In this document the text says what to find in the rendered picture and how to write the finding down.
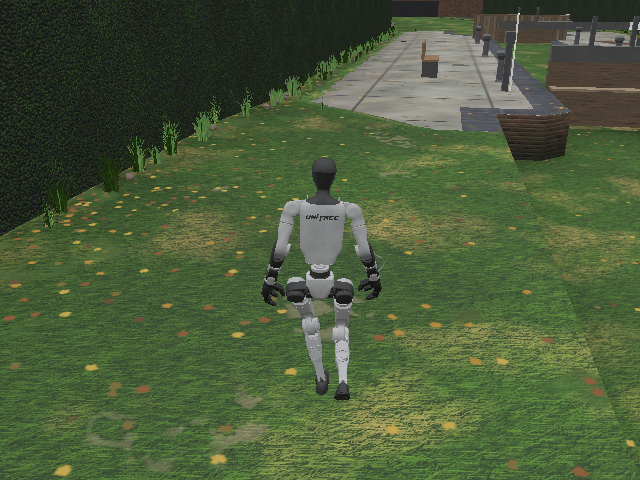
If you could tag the left robot hand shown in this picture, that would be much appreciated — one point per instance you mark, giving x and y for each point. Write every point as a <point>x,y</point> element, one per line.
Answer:
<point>268,289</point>

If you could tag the robot right forearm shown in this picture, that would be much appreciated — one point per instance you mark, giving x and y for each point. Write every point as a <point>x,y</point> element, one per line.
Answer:
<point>370,265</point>

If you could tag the robot left forearm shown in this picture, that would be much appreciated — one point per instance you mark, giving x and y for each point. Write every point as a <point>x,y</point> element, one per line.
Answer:
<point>274,267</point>

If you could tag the robot left upper arm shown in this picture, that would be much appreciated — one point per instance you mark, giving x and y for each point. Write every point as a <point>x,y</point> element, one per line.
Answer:
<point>290,210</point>

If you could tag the right robot hand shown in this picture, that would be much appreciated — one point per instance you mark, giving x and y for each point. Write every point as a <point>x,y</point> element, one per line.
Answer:
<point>369,285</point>

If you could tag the humanoid robot head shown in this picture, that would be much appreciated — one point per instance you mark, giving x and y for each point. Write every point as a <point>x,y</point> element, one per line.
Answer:
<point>323,173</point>

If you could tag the humanoid robot torso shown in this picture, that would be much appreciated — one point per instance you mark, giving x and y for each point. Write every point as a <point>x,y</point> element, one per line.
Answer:
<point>321,236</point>

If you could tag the robot right upper arm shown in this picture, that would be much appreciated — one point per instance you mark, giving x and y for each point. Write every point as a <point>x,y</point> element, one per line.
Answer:
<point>353,211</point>

